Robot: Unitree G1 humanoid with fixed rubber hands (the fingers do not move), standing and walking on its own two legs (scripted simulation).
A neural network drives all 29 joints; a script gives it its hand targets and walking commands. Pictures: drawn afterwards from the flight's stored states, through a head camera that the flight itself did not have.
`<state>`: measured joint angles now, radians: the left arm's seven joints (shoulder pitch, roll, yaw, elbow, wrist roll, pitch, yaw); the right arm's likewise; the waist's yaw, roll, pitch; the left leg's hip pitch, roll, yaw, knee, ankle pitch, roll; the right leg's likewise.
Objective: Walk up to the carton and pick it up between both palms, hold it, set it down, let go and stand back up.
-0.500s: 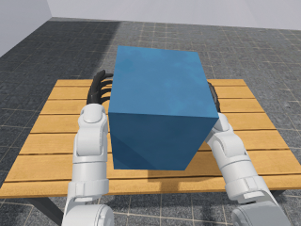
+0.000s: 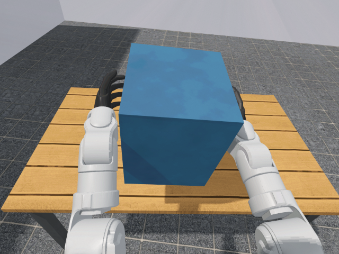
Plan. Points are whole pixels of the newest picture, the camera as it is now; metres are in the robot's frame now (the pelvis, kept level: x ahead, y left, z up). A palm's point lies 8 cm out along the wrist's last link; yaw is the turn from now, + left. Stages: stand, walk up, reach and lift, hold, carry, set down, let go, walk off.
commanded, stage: hold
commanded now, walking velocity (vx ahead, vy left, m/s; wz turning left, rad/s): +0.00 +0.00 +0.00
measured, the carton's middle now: (170, 120) +0.37 +0.01 +0.14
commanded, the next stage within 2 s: none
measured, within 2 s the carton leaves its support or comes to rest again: neither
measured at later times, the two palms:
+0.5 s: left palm (105, 109) +0.35 +0.15 +0.19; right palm (236, 120) +0.35 -0.14 +0.16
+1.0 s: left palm (107, 105) +0.36 +0.15 +0.20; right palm (238, 117) +0.35 -0.14 +0.17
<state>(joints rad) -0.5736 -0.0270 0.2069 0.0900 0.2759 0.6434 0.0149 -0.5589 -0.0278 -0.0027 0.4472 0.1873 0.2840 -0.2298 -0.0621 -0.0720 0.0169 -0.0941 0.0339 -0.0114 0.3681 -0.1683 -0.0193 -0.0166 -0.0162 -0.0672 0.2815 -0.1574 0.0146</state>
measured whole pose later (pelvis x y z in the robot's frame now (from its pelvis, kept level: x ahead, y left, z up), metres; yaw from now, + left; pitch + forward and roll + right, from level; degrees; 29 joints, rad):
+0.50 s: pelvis +0.00 -0.01 +0.00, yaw +0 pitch -8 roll -1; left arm -0.57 -0.05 0.26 0.07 0.30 0.68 -0.01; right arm -0.58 -0.04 0.04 0.47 0.21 0.31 -0.24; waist -0.06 -0.06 0.04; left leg -0.05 0.04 -0.01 0.35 -0.16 -0.03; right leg 0.02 -0.01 -0.07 0.28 -0.16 0.01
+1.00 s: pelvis +0.00 -0.01 +0.00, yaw +0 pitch -8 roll -1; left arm -0.58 -0.05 0.24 0.05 0.32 0.71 -0.01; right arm -0.58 -0.04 0.02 0.45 0.22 0.32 -0.24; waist -0.07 -0.07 0.04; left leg -0.04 0.04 -0.01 0.36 -0.18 -0.03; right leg 0.03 -0.01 -0.07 0.28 -0.17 0.01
